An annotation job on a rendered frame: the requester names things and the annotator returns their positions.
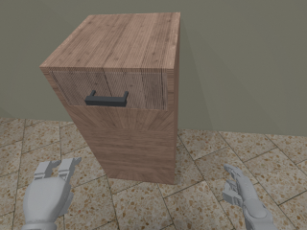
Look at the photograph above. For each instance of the cabinet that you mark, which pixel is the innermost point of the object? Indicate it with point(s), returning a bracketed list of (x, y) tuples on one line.
[(136, 144)]

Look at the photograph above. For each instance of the robot right forearm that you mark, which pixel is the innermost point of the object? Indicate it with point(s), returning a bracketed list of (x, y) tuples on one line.
[(257, 216)]

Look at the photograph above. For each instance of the right robot hand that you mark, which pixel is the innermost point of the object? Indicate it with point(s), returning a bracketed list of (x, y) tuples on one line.
[(237, 192)]

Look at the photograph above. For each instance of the drawer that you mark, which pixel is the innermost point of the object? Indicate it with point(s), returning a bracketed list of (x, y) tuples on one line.
[(147, 90)]

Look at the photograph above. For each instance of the left robot hand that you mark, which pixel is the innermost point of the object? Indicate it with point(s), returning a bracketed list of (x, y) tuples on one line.
[(47, 198)]

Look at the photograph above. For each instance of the handle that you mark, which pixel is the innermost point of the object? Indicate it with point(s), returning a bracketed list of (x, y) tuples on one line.
[(106, 100)]

